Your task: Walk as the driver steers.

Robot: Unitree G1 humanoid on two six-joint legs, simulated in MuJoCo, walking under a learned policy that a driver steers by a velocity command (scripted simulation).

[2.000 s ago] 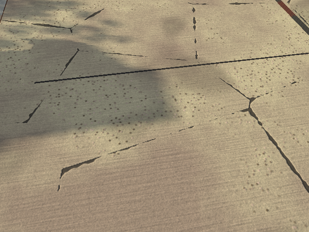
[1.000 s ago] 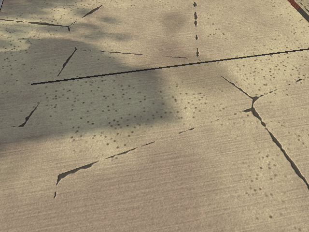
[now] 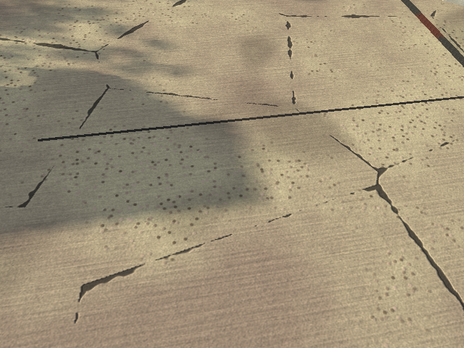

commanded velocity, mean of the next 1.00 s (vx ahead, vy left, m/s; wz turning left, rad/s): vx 0.48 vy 0.00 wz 0.00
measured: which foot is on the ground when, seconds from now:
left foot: down 0.00-0.32, up 0.34-0.84, down 0.86-1.00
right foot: up 0.00-0.28, down 0.30-0.86, up 0.88-1.00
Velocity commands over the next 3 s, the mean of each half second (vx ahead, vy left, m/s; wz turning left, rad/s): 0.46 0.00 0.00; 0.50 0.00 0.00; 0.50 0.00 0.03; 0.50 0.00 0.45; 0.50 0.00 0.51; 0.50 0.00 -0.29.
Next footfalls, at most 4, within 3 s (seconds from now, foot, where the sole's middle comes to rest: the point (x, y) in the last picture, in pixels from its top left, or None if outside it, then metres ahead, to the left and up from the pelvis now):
0.30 right None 0.32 -0.07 -0.78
0.86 left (203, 309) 0.64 0.08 -0.78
1.44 right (253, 226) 0.94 -0.08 -0.78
2.00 left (198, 174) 1.18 0.12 -0.78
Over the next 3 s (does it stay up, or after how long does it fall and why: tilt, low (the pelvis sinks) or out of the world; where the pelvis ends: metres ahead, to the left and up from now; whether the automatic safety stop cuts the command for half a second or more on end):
stays up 1.56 0.23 0.00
